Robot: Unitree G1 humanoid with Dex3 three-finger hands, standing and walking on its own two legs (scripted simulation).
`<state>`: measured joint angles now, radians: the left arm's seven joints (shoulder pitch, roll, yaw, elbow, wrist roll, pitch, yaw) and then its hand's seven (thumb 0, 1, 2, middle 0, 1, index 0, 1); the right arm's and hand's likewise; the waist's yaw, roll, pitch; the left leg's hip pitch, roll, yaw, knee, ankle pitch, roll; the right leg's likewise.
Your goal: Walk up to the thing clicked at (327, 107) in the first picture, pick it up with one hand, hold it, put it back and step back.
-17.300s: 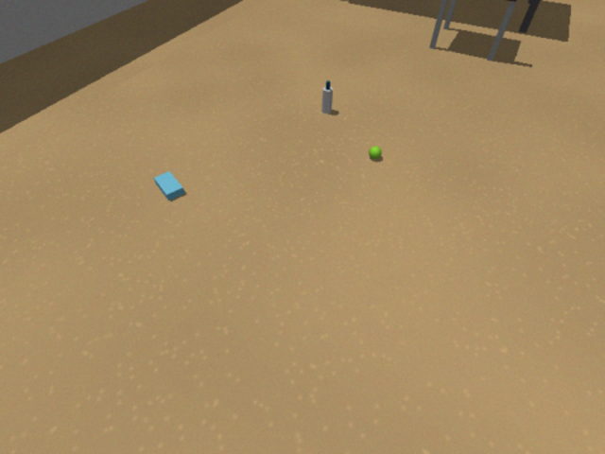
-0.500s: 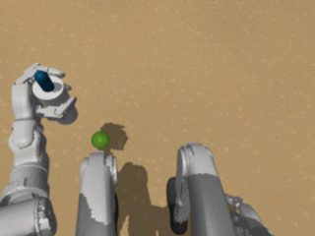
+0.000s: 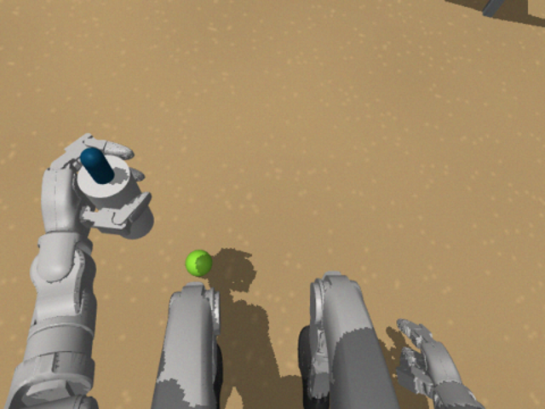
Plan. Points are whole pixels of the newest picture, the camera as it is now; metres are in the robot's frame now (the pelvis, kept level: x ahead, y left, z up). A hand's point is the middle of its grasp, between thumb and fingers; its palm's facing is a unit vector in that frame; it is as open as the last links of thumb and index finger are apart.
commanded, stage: lift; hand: left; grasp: from the side
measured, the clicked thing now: (116, 194) +0.41 +0.20 -0.01
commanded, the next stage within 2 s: hold in 1.44 s
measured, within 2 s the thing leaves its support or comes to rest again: neither
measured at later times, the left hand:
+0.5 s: hand (49, 122) +0.40 +0.19 +0.17, palm faces +0.10 -0.99 -0.03, open 8.5 cm
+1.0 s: hand (0, 46) +0.40 +0.18 +0.25, palm faces +0.08 -1.00 -0.02, open 8.5 cm
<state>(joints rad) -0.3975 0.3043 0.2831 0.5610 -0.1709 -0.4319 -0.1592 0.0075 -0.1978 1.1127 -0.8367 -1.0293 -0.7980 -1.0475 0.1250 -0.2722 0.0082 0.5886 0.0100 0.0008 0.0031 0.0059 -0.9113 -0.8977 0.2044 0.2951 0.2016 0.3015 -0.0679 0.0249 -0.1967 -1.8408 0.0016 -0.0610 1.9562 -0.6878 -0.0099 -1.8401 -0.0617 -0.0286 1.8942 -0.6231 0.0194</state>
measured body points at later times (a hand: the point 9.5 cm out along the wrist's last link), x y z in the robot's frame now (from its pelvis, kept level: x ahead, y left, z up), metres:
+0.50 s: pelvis +0.04 +0.00 +0.15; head +0.15 +0.02 +0.58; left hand +0.39 +0.24 +0.18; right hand +0.20 -0.25 +0.04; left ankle +0.07 +0.12 -0.44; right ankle +0.09 -0.14 -0.44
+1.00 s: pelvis +0.06 +0.00 +0.22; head +0.14 +0.01 +0.66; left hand +0.39 +0.23 +0.26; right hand +0.20 -0.24 +0.11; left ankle +0.07 +0.12 -0.44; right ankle +0.09 -0.14 -0.44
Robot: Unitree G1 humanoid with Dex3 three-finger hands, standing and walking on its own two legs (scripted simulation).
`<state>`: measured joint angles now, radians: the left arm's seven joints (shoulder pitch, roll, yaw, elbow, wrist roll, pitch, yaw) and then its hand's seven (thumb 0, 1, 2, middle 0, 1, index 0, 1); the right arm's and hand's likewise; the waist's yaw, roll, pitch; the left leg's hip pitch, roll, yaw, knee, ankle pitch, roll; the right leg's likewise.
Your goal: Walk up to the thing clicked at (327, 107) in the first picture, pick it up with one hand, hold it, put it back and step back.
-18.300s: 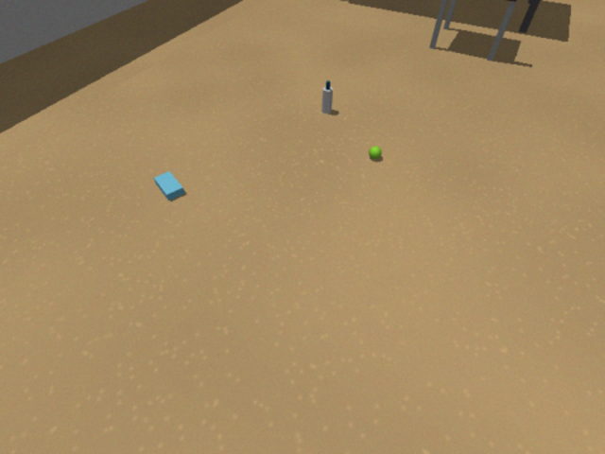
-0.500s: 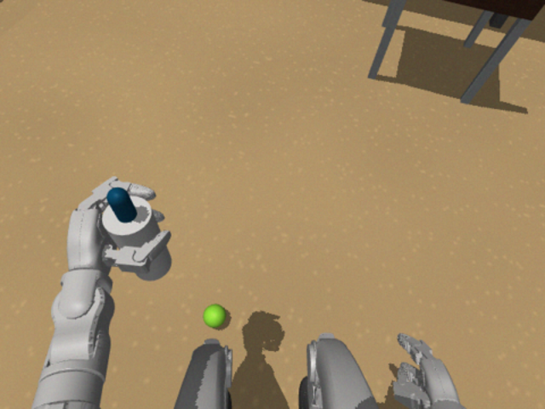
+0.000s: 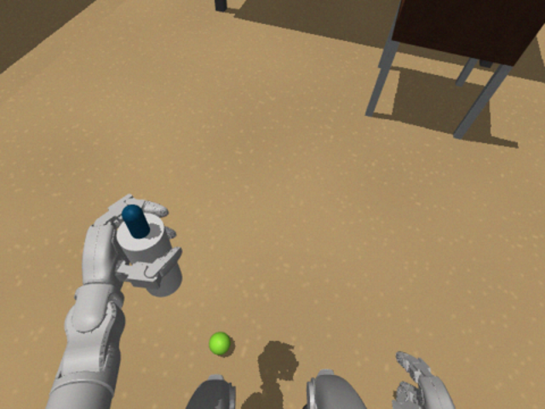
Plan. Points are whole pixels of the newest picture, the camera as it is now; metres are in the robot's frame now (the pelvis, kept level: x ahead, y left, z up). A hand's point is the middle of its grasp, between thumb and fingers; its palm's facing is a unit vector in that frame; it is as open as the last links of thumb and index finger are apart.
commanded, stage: lift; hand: left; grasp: from the side
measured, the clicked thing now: (149, 250) +0.34 +0.18 +0.02
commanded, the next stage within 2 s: hold in 0.44 s
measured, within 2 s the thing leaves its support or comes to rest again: neither
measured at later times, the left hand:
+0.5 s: hand (153, 231) +0.35 +0.17 +0.06, palm faces +0.05 -1.00 +0.00, open 8.5 cm
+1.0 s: hand (148, 226) +0.34 +0.17 +0.09, palm faces +0.06 -1.00 -0.01, open 8.5 cm
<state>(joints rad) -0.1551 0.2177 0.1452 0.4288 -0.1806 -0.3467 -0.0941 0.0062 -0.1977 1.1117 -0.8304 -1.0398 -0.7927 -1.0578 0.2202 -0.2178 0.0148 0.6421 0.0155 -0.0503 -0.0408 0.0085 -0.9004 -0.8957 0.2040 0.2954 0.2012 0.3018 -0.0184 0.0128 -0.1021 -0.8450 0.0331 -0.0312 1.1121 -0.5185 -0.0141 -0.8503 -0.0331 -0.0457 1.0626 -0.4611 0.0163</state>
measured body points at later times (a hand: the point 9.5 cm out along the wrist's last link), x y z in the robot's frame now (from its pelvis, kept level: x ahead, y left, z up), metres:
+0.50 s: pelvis +0.02 -0.01 +0.03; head +0.07 +0.00 +0.47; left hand +0.34 +0.22 +0.07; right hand +0.15 -0.25 -0.08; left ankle +0.01 +0.12 -0.66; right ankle +0.03 -0.13 -0.66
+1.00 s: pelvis +0.02 +0.00 +0.04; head +0.06 +0.00 +0.49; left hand +0.34 +0.22 +0.09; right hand +0.15 -0.25 -0.07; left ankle +0.01 +0.12 -0.66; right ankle +0.03 -0.13 -0.66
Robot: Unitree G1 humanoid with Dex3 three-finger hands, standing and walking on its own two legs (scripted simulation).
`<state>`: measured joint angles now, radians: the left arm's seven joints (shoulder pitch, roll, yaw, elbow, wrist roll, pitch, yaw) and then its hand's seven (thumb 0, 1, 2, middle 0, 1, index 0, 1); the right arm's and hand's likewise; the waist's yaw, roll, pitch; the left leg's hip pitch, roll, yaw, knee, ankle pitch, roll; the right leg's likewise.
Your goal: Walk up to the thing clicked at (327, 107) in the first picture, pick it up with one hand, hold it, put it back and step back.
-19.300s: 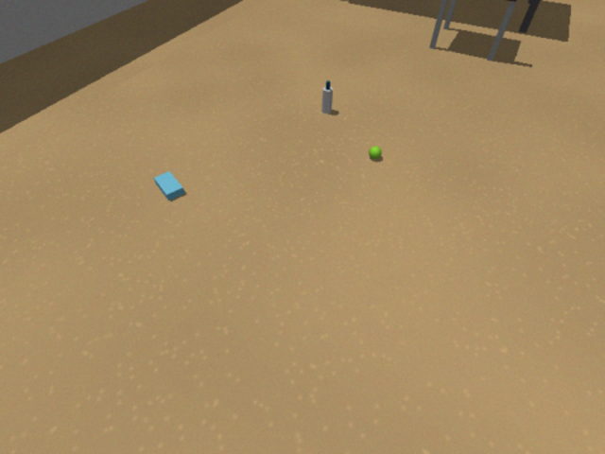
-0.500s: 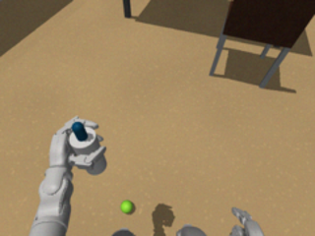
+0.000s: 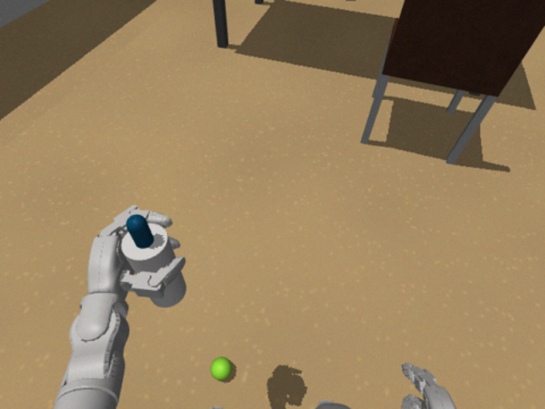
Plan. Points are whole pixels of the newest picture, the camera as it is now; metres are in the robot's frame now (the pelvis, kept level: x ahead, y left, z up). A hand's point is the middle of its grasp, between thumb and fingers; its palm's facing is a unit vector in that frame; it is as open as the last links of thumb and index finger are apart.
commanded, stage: hold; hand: left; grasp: from the side
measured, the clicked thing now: (153, 260) +0.33 +0.18 +0.03
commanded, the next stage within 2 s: none
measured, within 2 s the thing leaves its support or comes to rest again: neither
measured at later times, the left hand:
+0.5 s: hand (152, 257) +0.32 +0.17 +0.06, palm faces +0.06 -1.00 -0.02, open 8.5 cm
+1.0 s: hand (152, 256) +0.32 +0.17 +0.06, palm faces +0.07 -1.00 -0.01, open 8.5 cm
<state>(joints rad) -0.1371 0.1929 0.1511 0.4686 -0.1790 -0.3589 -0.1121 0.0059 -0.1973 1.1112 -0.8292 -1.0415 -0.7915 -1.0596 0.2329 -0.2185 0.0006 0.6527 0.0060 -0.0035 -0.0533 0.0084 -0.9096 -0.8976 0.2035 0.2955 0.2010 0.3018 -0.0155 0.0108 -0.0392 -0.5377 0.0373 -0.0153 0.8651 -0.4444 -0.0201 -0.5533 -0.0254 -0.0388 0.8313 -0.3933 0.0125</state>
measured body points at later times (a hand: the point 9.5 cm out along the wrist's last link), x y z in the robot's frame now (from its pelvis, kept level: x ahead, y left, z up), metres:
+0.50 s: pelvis -0.01 +0.00 +0.01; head +0.02 +0.00 +0.45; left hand +0.31 +0.22 +0.06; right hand +0.12 -0.24 -0.10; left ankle +0.00 +0.13 -0.70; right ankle +0.02 -0.13 -0.70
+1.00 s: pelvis -0.01 +0.00 +0.01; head +0.02 +0.00 +0.46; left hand +0.31 +0.22 +0.06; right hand +0.12 -0.24 -0.10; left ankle +0.00 +0.13 -0.70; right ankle +0.02 -0.13 -0.70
